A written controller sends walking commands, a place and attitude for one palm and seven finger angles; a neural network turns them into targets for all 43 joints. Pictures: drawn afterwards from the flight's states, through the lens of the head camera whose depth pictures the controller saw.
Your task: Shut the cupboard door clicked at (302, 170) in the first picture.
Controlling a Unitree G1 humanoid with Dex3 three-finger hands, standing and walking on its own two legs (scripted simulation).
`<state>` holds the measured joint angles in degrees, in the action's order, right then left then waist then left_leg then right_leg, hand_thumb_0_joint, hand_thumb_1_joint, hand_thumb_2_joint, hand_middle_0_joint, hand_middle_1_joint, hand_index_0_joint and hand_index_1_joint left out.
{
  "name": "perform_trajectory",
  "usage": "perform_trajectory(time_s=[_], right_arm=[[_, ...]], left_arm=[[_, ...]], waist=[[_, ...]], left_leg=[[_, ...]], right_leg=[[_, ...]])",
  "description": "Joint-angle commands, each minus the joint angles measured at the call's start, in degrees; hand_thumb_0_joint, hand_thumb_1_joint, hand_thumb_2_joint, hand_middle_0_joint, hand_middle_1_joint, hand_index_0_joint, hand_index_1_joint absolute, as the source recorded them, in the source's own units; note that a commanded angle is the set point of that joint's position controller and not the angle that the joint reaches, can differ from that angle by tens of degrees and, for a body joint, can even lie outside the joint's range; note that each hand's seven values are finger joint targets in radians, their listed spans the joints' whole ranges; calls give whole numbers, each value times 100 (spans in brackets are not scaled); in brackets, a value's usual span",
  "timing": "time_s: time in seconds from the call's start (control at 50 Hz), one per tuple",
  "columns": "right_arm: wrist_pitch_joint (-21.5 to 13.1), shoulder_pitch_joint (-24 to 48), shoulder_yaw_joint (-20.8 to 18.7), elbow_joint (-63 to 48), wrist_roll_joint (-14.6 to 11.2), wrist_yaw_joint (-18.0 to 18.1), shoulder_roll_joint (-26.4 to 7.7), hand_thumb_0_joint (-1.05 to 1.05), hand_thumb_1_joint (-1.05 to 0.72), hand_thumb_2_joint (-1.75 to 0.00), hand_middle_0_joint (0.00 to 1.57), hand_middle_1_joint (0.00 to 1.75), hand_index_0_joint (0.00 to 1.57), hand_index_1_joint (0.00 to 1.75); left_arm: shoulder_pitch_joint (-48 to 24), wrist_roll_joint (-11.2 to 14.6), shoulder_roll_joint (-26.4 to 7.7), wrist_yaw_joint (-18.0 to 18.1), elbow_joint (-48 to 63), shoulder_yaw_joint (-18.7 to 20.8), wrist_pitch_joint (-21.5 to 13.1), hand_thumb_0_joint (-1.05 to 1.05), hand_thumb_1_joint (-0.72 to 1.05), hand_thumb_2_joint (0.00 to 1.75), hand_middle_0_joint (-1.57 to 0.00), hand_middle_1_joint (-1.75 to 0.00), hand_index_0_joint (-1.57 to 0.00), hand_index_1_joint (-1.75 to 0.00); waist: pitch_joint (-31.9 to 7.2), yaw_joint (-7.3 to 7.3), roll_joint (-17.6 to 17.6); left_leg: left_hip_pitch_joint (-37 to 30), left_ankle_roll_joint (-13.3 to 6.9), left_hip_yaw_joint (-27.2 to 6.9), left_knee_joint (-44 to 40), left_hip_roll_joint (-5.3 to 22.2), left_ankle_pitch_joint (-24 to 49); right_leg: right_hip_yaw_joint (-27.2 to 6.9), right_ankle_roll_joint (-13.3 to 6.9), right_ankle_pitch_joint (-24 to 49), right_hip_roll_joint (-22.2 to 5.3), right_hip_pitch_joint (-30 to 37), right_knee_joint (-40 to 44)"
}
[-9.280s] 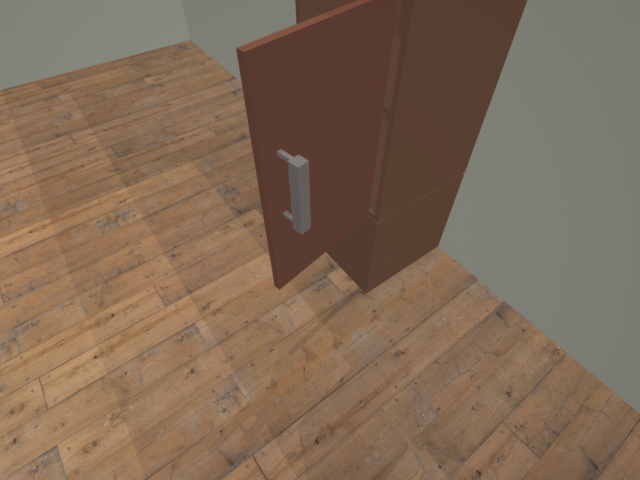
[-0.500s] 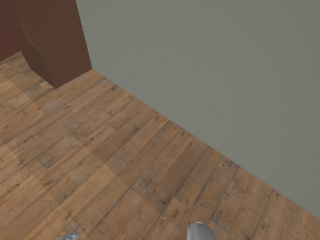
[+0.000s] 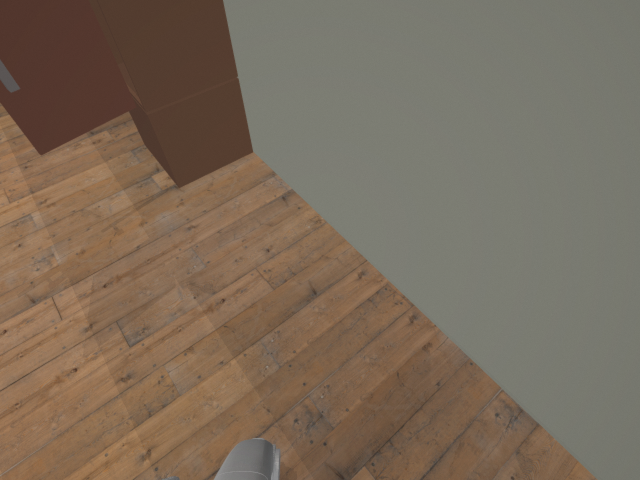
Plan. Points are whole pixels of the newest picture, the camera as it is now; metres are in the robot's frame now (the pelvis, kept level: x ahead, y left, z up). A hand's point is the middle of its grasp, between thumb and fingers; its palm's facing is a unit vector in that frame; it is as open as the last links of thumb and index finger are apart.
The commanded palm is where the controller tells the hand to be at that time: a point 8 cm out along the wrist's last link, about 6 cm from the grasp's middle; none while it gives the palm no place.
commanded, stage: walk to a spot facing it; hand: left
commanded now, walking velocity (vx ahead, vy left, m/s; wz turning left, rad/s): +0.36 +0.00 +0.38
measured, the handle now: out of the picture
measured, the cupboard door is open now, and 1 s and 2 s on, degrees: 100 100 100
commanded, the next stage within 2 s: turn to face it in 1.40 s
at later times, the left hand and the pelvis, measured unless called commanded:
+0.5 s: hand out of the picture +0.14 +0.21 -0.19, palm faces +0.26 -0.96 -0.12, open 7.4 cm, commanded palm none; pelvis +0.21 +0.07 -0.01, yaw +11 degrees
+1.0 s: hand (215, 255) +0.53 +0.24 -0.17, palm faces +0.16 -0.97 -0.17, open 7.4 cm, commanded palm none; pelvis +0.44 +0.05 -0.02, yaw +12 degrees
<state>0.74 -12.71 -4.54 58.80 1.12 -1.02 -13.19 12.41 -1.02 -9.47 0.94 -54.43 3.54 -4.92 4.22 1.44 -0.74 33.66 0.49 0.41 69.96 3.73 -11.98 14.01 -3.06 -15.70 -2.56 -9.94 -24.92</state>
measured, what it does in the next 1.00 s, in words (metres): walks ahead: left foot, then right foot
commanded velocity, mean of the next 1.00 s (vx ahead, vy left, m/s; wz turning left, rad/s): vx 0.37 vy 0.00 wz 0.14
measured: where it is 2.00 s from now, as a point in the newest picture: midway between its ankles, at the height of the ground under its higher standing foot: (288, 306)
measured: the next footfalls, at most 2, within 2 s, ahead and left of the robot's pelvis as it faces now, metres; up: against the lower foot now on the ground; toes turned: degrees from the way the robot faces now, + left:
left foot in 0.34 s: +0.24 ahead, +0.13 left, +0.00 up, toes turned +16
right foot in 0.90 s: +0.54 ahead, -0.01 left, +0.00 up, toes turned +5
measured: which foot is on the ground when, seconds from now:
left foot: up 0.00-0.32, down 0.34-0.90, up 0.92-1.00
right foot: down 0.00-0.36, up 0.38-0.88, down 0.90-1.00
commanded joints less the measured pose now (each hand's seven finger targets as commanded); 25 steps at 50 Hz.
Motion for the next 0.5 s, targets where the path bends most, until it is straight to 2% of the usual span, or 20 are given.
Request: perform_trajectory(time_s=[0.0,0.08,0.1,0.12,0.18,0.2,0.24,0.26,0.28,0.3,0.32,0.34,0.36,0.38,0.4,0.44,0.48], right_arm=[[-14,60,11,-335,31,-77,153,0,-90,-90,20,30,20,30],[-24,753,93,-536,15,-103,100,0,-90,-90,20,30,20,30],[-36,925,113,-576,7,-119,128,0,-90,-90,20,30,20,30],[-43,1088,142,-627,9,-128,113,0,-90,-90,20,30,20,30],[-114,1531,226,-732,20,-150,113,0,-90,-90,20,30,20,30],[-145,1521,233,-727,24,-144,107,0,-90,-90,20,30,20,30],[-207,1298,246,-675,30,-101,62,0,-90,-90,20,30,20,30],[-238,957,219,-573,29,-73,7,0,-90,-90,20,30,20,30],[-272,346,173,-403,53,-37,-127,0,-90,-90,20,30,20,30],[-285,-507,78,-188,91,-1,-439,0,-90,-90,20,30,20,30],[-331,-1270,-103,-58,142,76,-1080,0,-90,-90,20,30,20,30],[-319,-1603,-165,38,18,177,-1430,0,-90,-90,20,30,20,30],[-293,-1379,-163,59,-49,217,-1325,0,-90,-90,20,30,20,30],[-382,-1002,-94,-35,-44,257,-1058,0,-90,-90,20,30,20,30],[-445,-652,-12,-134,-27,271,-713,0,-90,-90,20,30,20,30],[-548,-507,112,-92,-22,272,-329,0,-90,-90,20,30,20,30],[-586,-558,150,-20,-43,264,-193,0,-90,-90,20,30,20,30]], left_arm=[[899,-41,-348,-6,-168,-53,-153,0,90,90,-20,-30,-20,-30],[1322,-46,-438,11,-393,-123,-159,0,90,90,-20,-30,-20,-30],[1428,-58,-441,22,-471,-145,-150,0,90,90,-20,-30,-20,-30],[1463,-61,-473,23,-497,-158,-145,0,90,90,-20,-30,-20,-30],[1705,-65,-553,26,-677,-189,-98,0,90,90,-20,-30,-20,-30],[1724,-83,-617,29,-747,-177,-77,0,90,90,-20,-30,-20,-30],[1719,-67,-780,9,-774,-139,-57,0,90,90,-20,-30,-20,-30],[1623,-63,-892,-2,-774,-117,-57,0,90,90,-20,-30,-20,-30],[1456,-20,-993,-23,-768,-104,-55,0,90,90,-20,-30,-20,-30],[1327,23,-967,-60,-698,-122,-38,0,90,90,-20,-30,-20,-30],[1389,89,-687,-134,-472,-142,-28,0,90,90,-20,-30,-20,-30],[995,84,-481,-126,-189,-213,-48,0,90,90,-20,-30,-20,-30],[597,77,-595,-52,-102,-140,-3,0,90,90,-20,-30,-20,-30],[446,54,-459,-34,-130,-127,23,0,90,90,-20,-30,-20,-30],[525,22,-425,-66,-246,-92,69,0,90,90,-20,-30,-20,-30],[894,-59,-194,-112,-451,-57,207,0,90,90,-20,-30,-20,-30],[1016,-67,-99,-123,-491,-56,310,0,90,90,-20,-30,-20,-30]], waist=[[-171,-66,607],[13,-194,581],[77,-249,645],[206,-243,667],[250,-385,706],[226,-364,728],[35,-264,780],[-130,-82,846],[-439,235,809],[-890,639,480],[-1632,849,-695],[-1809,835,-887],[-1279,671,-22],[-881,463,-37],[-531,207,204],[-219,-100,-121],[-162,-247,-538]], left_leg=[[701,54,-82,-202,199,393],[959,-2,114,-937,159,359],[929,-29,164,-1196,155,311],[912,-55,227,-1491,161,277],[630,-174,472,-2365,42,25],[405,-233,562,-2637,-24,-175],[-312,-400,905,-3016,-345,-531],[-891,-492,1094,-3234,-562,-643],[-1854,-580,1211,-3593,-775,-362],[-3378,-740,795,-3915,-538,100],[-4939,-1365,-1498,-4222,1027,759],[-5391,-1906,-2992,-4721,1950,2270],[-4786,-1934,-2565,-4883,2056,2414],[-3963,-1672,-2166,-5022,1814,2571],[-3349,-1424,-1660,-5098,1612,2530],[-2649,-1067,-767,-5374,1122,2397],[-2489,-978,-389,-5578,863,2397]], right_leg=[[-767,255,2589,-1554,637,1223],[-431,226,3520,-1563,1172,1157],[-426,168,3563,-1590,1249,1142],[-352,61,3595,-1619,1270,1156],[-296,-148,3935,-1710,1595,1035],[-288,-203,4102,-1764,1663,892],[-101,-246,5155,-1800,1679,405],[24,-220,5671,-1755,1551,-38],[237,-104,5859,-1627,1198,-826],[281,78,4748,-1476,164,-2146],[309,420,1275,-599,-1498,-4041],[-476,416,-1459,-148,-2656,-5280],[-1052,312,-1367,-358,-2896,-5705],[-1184,366,-916,-535,-2918,-5718],[-1347,421,-557,-666,-2770,-5609],[-1370,476,-202,-707,-2336,-5001],[-1288,524,96,-625,-2263,-4657]])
